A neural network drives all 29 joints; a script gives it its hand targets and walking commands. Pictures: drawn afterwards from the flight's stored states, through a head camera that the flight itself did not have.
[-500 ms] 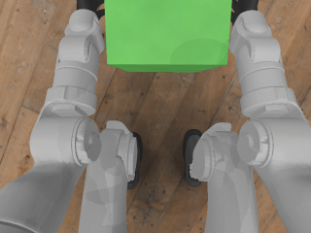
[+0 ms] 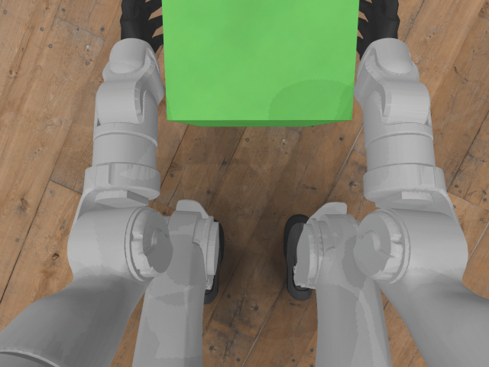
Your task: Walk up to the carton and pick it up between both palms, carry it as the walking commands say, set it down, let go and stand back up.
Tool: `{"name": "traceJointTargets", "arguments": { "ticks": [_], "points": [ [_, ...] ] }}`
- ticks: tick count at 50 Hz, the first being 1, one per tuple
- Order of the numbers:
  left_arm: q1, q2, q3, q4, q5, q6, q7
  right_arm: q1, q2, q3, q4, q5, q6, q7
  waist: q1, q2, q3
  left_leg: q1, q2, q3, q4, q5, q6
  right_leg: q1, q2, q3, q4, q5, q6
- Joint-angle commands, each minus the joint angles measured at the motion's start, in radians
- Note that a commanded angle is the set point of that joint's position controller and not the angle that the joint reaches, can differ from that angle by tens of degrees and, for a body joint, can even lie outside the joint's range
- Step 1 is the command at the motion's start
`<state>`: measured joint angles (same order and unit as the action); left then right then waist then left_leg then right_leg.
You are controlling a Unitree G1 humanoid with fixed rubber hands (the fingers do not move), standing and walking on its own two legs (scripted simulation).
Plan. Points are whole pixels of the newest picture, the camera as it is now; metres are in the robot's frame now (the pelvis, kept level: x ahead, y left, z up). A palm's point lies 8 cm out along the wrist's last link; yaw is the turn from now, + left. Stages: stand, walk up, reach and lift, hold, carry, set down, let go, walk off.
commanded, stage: reach and lift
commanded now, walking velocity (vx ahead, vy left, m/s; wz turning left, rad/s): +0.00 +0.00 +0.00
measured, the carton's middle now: (256, 55) +0.54 +0.01 -0.17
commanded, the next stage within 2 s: none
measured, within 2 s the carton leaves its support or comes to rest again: neither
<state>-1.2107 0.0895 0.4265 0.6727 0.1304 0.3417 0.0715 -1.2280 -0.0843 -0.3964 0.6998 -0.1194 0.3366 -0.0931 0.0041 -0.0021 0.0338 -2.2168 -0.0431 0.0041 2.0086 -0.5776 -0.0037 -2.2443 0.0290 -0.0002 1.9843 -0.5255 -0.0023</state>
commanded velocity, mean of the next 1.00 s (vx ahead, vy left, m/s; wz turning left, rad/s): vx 0.00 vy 0.00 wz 0.00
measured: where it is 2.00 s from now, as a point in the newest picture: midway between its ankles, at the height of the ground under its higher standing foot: (252, 272)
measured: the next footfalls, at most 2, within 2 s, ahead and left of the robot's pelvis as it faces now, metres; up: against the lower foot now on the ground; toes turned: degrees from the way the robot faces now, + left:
none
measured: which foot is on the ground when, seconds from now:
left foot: down 0.00-1.00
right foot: down 0.00-1.00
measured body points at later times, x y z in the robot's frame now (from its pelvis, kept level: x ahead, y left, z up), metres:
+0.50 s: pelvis -0.01 +0.00 +0.05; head +0.29 +0.00 +0.39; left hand +0.52 +0.15 -0.03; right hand +0.52 -0.15 -0.03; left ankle +0.10 +0.11 -0.39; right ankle +0.11 -0.11 -0.39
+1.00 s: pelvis +0.01 +0.00 +0.11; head +0.26 +0.00 +0.48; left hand +0.50 +0.15 +0.05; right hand +0.50 -0.15 +0.05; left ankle +0.10 +0.11 -0.39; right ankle +0.11 -0.11 -0.39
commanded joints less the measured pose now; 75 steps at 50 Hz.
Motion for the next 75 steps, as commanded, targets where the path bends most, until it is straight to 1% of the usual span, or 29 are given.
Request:
{"name": "traceJointTargets", "arguments": {
  "ticks": [1,11,24,35,53,75],
  "points": [
    [-0.630,-0.990,-0.527,-0.035,-0.141,-0.006,-0.282,-0.626,0.994,0.501,-0.054,0.132,-0.006,0.261,0.005,-0.006,-1.273,0.593,-0.115,0.046,-0.194,0.379,-0.017,0.760,0.127,-0.044,-0.146,0.379,0.009],
    [-0.578,-1.026,-0.483,0.008,-0.095,0.013,-0.288,-0.575,1.021,0.469,-0.030,0.098,0.014,0.272,0.011,-0.007,-1.197,0.609,-0.116,0.039,-0.276,0.328,-0.014,0.742,0.127,-0.037,-0.233,0.318,0.011],
    [-0.552,-1.069,-0.446,0.024,-0.059,0.043,-0.298,-0.548,1.057,0.433,-0.024,0.060,0.042,0.282,0.009,-0.009,-1.206,0.671,-0.117,0.039,-0.373,0.268,-0.013,0.796,0.128,-0.036,-0.334,0.258,0.011],
    [-0.501,-1.105,-0.452,0.013,-0.051,0.053,-0.300,-0.493,1.092,0.443,-0.034,0.050,0.054,0.293,0.008,-0.007,-1.209,0.753,-0.124,0.032,-0.452,0.281,-0.012,0.866,0.131,-0.033,-0.413,0.269,0.016],
    [-0.370,-1.154,-0.466,0.010,-0.034,0.047,-0.299,-0.359,1.135,0.459,-0.035,0.034,0.047,0.301,0.005,-0.010,-1.165,0.879,-0.128,0.015,-0.577,0.312,-0.011,0.988,0.133,-0.014,-0.546,0.301,0.021],
    [-0.208,-1.201,-0.488,-0.006,-0.009,0.031,-0.297,-0.192,1.167,0.470,-0.038,0.007,0.033,0.316,0.004,-0.006,-1.059,1.078,-0.117,-0.015,-0.762,0.332,-0.009,1.158,0.125,0.013,-0.731,0.310,0.014]
  ]
}}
